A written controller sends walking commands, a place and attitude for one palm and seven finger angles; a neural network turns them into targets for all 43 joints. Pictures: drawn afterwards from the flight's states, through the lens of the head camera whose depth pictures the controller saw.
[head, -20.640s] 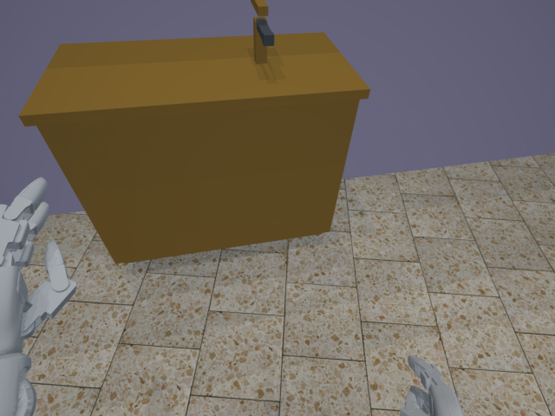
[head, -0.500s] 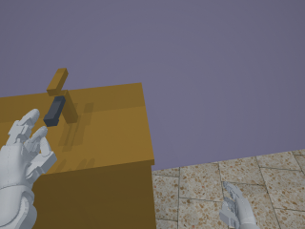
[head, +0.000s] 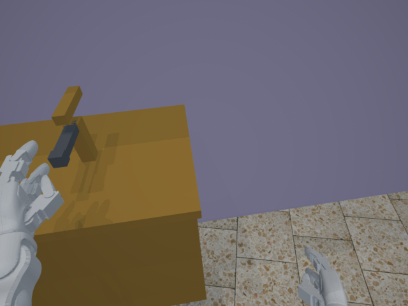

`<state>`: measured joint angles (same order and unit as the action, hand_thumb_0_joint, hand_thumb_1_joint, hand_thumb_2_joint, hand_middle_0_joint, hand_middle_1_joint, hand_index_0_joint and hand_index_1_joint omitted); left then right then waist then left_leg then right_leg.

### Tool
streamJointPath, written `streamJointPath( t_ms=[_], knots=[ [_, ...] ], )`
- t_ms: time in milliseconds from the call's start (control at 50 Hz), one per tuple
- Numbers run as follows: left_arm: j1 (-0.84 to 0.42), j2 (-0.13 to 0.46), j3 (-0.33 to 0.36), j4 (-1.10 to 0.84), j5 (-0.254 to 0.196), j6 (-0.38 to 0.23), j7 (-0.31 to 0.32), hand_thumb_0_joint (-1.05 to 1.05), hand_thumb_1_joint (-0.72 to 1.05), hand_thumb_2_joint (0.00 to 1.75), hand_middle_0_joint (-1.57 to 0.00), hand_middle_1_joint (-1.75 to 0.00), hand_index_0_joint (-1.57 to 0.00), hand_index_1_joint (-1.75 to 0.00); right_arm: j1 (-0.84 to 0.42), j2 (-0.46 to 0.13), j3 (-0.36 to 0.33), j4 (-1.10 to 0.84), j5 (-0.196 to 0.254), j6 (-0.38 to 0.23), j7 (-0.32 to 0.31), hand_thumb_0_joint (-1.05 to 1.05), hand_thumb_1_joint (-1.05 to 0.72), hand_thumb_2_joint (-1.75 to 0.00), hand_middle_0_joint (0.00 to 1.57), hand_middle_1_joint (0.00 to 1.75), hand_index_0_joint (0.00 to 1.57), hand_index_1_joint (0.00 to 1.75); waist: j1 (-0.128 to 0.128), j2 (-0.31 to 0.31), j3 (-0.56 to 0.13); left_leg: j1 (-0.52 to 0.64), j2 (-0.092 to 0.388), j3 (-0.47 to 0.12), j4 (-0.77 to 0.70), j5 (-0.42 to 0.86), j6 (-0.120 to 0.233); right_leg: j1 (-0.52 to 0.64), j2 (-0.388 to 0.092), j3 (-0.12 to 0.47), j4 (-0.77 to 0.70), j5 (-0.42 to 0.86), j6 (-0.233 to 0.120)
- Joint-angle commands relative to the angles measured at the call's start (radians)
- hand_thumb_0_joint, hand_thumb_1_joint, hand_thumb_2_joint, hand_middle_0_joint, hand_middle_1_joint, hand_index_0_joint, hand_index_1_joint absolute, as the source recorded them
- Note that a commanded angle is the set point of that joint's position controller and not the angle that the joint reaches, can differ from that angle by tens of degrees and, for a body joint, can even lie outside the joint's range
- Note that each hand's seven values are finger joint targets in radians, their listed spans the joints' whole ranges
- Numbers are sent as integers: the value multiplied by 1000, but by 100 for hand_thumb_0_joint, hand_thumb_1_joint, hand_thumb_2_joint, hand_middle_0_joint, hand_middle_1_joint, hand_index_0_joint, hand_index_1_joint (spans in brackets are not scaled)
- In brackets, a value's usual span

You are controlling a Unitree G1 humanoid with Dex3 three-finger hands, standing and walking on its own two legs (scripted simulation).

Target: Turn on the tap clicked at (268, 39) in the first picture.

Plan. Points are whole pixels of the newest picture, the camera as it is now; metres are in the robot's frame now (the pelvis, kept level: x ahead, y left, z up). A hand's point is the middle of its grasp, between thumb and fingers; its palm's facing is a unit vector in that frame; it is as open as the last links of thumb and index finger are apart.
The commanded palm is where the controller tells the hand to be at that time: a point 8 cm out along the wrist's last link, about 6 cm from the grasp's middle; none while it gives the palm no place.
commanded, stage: reach beside the lever's end, fingers flat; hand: left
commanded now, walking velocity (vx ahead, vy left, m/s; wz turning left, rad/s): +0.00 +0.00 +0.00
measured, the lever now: (59, 158) +0.34 +0.36 +0.13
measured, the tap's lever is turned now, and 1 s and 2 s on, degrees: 0 0 0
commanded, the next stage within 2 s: push the lever round in 1.76 s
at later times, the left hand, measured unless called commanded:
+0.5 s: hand (47, 184) +0.25 +0.32 +0.16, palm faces +0.53 -0.84 -0.10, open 7.5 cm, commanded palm +0.21 +0.35 +0.16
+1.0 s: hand (41, 175) +0.28 +0.35 +0.14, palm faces +0.53 -0.84 -0.09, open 7.7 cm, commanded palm +0.24 +0.39 +0.14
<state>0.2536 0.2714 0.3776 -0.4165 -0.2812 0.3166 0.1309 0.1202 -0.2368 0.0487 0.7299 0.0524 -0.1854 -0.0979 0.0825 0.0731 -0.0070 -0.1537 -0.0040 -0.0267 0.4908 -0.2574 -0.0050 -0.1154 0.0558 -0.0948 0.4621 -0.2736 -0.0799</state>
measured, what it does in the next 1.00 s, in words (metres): stands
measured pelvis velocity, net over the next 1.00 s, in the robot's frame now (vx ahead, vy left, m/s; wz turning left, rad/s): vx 0.01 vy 0.02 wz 0.00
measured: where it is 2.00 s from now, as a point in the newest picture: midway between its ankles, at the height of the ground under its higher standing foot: outside the picture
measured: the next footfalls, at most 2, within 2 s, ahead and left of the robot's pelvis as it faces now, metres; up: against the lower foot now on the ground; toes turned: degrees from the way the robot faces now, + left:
none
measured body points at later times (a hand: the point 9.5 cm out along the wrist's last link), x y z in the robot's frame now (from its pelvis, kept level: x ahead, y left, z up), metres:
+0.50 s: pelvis +0.02 +0.01 +0.00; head +0.00 -0.01 +0.45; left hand +0.22 +0.36 +0.16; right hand +0.21 -0.22 -0.08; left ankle +0.01 +0.13 -0.74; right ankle +0.00 -0.06 -0.74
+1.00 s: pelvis +0.01 +0.02 +0.00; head +0.00 +0.00 +0.45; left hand +0.24 +0.39 +0.15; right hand +0.19 -0.22 -0.09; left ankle +0.01 +0.13 -0.74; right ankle +0.00 -0.06 -0.74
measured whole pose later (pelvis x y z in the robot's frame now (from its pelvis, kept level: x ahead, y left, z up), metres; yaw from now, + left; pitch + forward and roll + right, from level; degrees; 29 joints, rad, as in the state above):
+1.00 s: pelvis +0.01 +0.02 +0.00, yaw +0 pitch +0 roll +0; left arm -0.01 0.40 0.52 0.10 -0.26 0.15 -0.01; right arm 0.19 -0.26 0.03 0.72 0.06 -0.16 -0.11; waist 0.05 0.04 -0.03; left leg -0.24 -0.03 -0.01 0.52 -0.27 0.02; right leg -0.21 0.03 -0.08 0.50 -0.29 -0.06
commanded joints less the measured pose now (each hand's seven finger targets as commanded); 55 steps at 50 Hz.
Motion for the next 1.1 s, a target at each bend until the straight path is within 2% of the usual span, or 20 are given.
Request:
streamJointPath(
  t_ms=[0, 100, 240, 260, 300, 340, 420, 440, 500, 540, 600, 740, 780, 840, 940, 960, 1000, 1020, 1040, 1080],
  knots=[
    [-194, 228, 116, -172, 5, -75, -3, 0, 90, 90, -20, -29, -20, -29, -188, -95, -38, -174, 4, -66, -13, 0, -90, -90, 20, 30, 20, 30, -4, -35, -101, 14, -15, 1, -57, 130, 32, -19, -72, 108, -110, 130, 82],
    [-144, 256, 169, -132, -9, -81, -16, 0, 90, 90, -19, -28, -19, -28, -165, -102, -44, -182, 6, -53, -11, 0, -90, -90, 20, 30, 20, 30, 2, -51, -137, 10, -14, 7, -47, 198, 32, 4, -68, 94, -73, 260, 85],
    [-186, 282, 189, -99, -9, -116, -39, 0, 90, 90, -19, -26, -19, -26, -137, -110, -50, -180, 7, -49, -12, 0, -90, -90, 20, 30, 20, 30, -7, -9, -134, 20, -14, 7, -33, 236, 31, -21, -61, 84, -54, 295, 77],
    [-215, 285, 184, -87, -10, -124, -46, 0, 90, 90, -19, -26, -19, -26, -134, -112, -51, -178, 9, -50, -14, 0, -90, -90, 20, 30, 20, 30, -18, -8, -133, 21, -14, 7, -31, 236, 31, -28, -63, 85, -52, 297, 77],
    [-186, 307, 212, -51, -16, -132, -59, 0, 90, 90, -19, -26, -19, -26, -124, -118, -56, -179, 8, -49, -17, 0, -90, -90, 20, 30, 20, 30, -13, -31, -145, 11, -14, 4, -28, 241, 33, -24, -63, 85, -48, 310, 78],
    [-267, 304, 189, -47, -12, -144, -73, 0, 90, 90, -18, -25, -18, -25, -125, -115, -54, -171, 13, -46, -21, 0, -90, -90, 20, 30, 20, 30, -25, 20, -126, 25, -14, 7, -28, 236, 31, -47, -60, 82, -53, 284, 72],
    [-314, 315, 184, 16, -13, -160, -89, 0, 90, 90, -18, -24, -18, -24, -117, -124, -56, -170, 12, -54, -28, 0, -90, -90, 20, 30, 20, 30, -33, -11, -136, 22, -17, -3, -30, 222, 33, -58, -59, 78, -51, 262, 70],
    [-309, 335, 206, 30, -10, -162, -89, 0, 90, 90, -18, -24, -18, -24, -114, -123, -57, -166, 12, -52, -29, 0, -90, -90, 20, 30, 20, 30, -23, 2, -137, 21, -15, -3, -32, 230, 30, -49, -56, 75, -50, 263, 67],
    [-323, 322, 183, 52, -8, -167, -99, 0, 90, 90, -18, -23, -18, -23, -111, -126, -56, -175, 14, -52, -26, 0, -90, -90, 20, 30, 20, 30, -26, 6, -155, 24, -17, -6, -36, 236, 28, -49, -57, 71, -43, 268, 65],
    [-304, 359, 224, 75, -4, -168, -98, 0, 90, 90, -18, -22, -18, -22, -104, -129, -60, -173, 11, -46, -25, 0, -90, -90, 20, 30, 20, 30, -15, -8, -172, 22, -16, -2, -33, 263, 29, -28, -55, 69, -40, 297, 65],
    [-314, 348, 221, 116, -10, -166, -99, 0, 90, 90, -17, -22, -17, -22, -97, -129, -59, -181, 14, -41, -22, 0, -90, -90, 20, 30, 20, 30, -19, -40, -159, 5, -14, -8, -36, 254, 28, -41, -54, 63, -38, 288, 66],
    [-435, 391, 228, 172, 10, -199, -109, 0, 90, 90, -17, -20, -17, -20, -87, -132, -59, -170, 17, -34, -22, 0, -90, -90, 20, 30, 20, 30, -32, 28, -152, 7, -13, -7, -37, 222, 27, -70, -52, 69, -45, 233, 59],
    [-442, 398, 231, 215, 10, -210, -116, 0, 90, 90, -16, -19, -16, -19, -78, -139, -62, -170, 14, -38, -24, 0, -90, -90, 20, 30, 20, 30, -37, -11, -161, -1, -15, -11, -36, 213, 31, -70, -52, 69, -42, 229, 60],
    [-451, 424, 249, 246, 13, -224, -131, 0, 90, 90, -16, -19, -16, -19, -69, -141, -64, -167, 15, -36, -25, 0, -90, -90, 20, 30, 20, 30, -31, 8, -173, -5, -16, -8, -32, 218, 30, -64, -51, 70, -40, 235, 58],
    [-549, 422, 220, 291, 21, -247, -139, 0, 90, 90, -16, -17, -16, -17, -62, -146, -63, -163, 16, -39, -29, 0, -90, -90, 20, 30, 20, 30, -47, 35, -160, -4, -14, -17, -35, 172, 29, -103, -49, 69, -44, 177, 55],
    [-549, 427, 225, 329, 24, -249, -137, 0, 90, 90, -16, -17, -16, -17, -53, -150, -64, -161, 15, -40, -28, 0, -90, -90, 20, 30, 20, 30, -50, 1, -159, -13, -13, -22, -39, 166, 29, -106, -48, 64, -41, 171, 56],
    [-575, 433, 219, 358, 28, -255, -139, 0, 90, 90, -16, -17, -16, -17, -49, -154, -64, -163, 15, -40, -29, 0, -90, -90, 20, 30, 20, 30, -50, -2, -169, -25, -16, -22, -37, 152, 31, -105, -51, 68, -38, 161, 57],
    [-569, 471, 254, 395, 30, -256, -139, 0, 90, 90, -16, -16, -16, -16, -39, -158, -67, -158, 13, -38, -28, 0, -90, -90, 20, 30, 20, 30, -47, -24, -172, -36, -14, -24, -37, 156, 32, -100, -49, 65, -36, 164, 57],
    [-567, 491, 268, 408, 36, -260, -140, 0, 90, 90, -15, -16, -15, -16, -37, -158, -67, -155, 13, -32, -28, 0, -90, -90, 20, 30, 20, 30, -38, 5, -176, -39, -17, -16, -33, 163, 33, -91, -49, 71, -39, 172, 55],
    [-602, 477, 244, 411, 41, -272, -148, 0, 90, 90, -15, -16, -15, -16, -32, -155, -66, -165, 14, -32, -24, 0, -90, -90, 20, 30, 20, 30, -47, 28, -189, -34, -16, -18, -32, 164, 31, -97, -50, 69, -30, 173, 54]
  ],
)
